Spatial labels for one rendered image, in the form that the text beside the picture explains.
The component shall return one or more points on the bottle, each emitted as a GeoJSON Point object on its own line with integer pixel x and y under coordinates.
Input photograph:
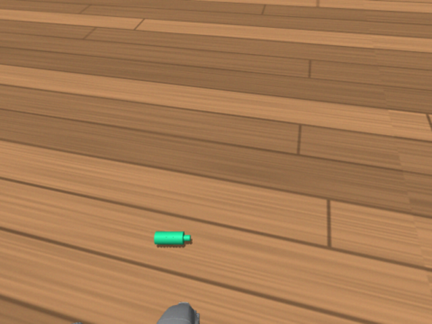
{"type": "Point", "coordinates": [170, 238]}

